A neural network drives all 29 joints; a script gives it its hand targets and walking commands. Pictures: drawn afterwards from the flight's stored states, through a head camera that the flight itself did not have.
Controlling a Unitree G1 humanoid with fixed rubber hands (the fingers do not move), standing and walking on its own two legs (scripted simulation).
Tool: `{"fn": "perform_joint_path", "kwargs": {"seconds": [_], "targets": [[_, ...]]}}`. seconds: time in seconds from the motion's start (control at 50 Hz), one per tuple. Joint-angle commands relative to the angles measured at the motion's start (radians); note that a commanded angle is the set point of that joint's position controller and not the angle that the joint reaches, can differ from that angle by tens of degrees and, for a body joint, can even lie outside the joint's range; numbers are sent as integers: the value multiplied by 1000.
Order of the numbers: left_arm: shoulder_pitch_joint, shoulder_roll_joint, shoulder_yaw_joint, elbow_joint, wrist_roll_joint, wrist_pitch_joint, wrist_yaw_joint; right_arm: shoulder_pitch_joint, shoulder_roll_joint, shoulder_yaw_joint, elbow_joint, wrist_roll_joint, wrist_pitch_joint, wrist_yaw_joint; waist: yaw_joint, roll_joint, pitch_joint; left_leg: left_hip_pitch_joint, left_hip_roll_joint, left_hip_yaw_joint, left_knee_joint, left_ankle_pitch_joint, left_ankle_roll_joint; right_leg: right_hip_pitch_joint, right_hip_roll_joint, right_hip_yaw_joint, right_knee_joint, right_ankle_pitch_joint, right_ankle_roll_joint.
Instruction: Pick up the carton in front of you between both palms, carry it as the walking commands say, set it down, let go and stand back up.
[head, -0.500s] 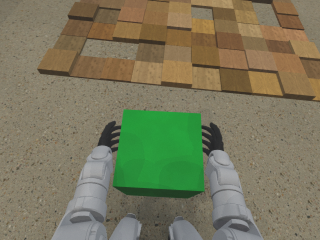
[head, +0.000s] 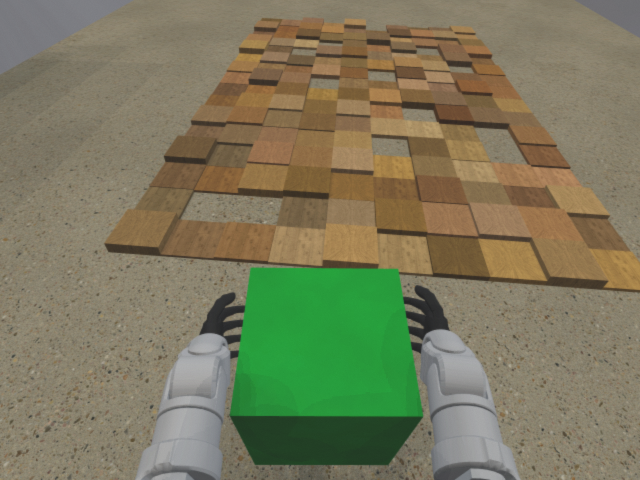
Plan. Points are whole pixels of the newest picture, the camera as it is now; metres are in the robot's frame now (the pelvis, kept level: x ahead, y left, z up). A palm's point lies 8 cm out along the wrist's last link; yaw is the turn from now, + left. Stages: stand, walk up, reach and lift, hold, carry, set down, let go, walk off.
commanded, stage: reach and lift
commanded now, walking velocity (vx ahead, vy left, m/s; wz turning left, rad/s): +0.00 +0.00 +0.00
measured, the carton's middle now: (323, 371) +0.29 +0.00 -0.06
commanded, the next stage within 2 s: hold in 0.90 s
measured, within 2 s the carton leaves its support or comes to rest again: neither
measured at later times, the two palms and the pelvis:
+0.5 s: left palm (211, 337) +0.29 +0.15 +0.03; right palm (433, 334) +0.30 -0.15 +0.04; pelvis +0.00 +0.01 +0.00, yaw +0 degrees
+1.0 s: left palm (209, 333) +0.29 +0.15 +0.04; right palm (438, 328) +0.29 -0.15 +0.05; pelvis +0.01 +0.00 +0.01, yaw +0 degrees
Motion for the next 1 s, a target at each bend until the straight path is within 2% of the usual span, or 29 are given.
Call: {"fn": "perform_joint_path", "kwargs": {"seconds": [0.0,0.08,0.18,0.34,0.6,0.86,0.98], "targets": [[-622,-937,-506,-47,-219,-51,-271,-454,1018,507,94,190,24,273,5,-9,-116,69,-46,83,-67,12,24,-16,24,-70,-101,38,2],[-709,-967,-526,-67,-236,-56,-279,-532,1040,521,78,202,18,280,-2,-3,-189,93,-43,82,-51,31,23,3,24,-73,-85,52,0],[-731,-985,-531,-57,-238,-53,-279,-559,1035,520,79,201,19,283,-7,3,-221,110,-43,83,-55,30,16,14,28,-80,-84,47,0],[-686,-981,-524,-67,-228,-34,-268,-530,1006,511,67,193,32,288,-5,14,-219,150,-42,78,-86,97,6,37,37,-90,-98,106,-2],[-579,-967,-561,-157,-253,-3,-262,-436,986,554,-30,220,62,282,-4,8,-230,207,-50,73,-108,237,-1,104,45,-86,-123,248,11],[-554,-944,-579,-211,-269,26,-267,-403,994,578,-85,240,95,273,-1,-2,-204,213,-58,74,-120,242,3,137,40,-77,-141,286,18],[-543,-951,-656,-310,-318,65,-263,-386,990,648,-191,284,134,265,-14,-3,-245,257,-59,64,-132,307,1,189,39,-72,-155,364,20]]}}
